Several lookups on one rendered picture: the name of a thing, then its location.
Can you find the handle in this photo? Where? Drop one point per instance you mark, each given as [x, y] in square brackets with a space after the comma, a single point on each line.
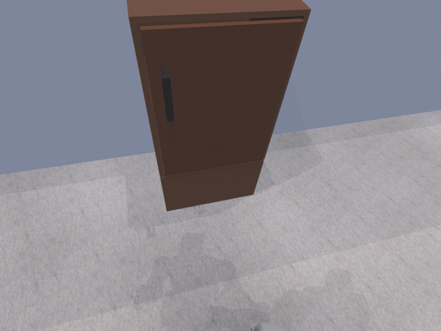
[167, 94]

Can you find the cupboard door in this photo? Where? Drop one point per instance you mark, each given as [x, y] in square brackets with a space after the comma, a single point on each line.
[227, 80]

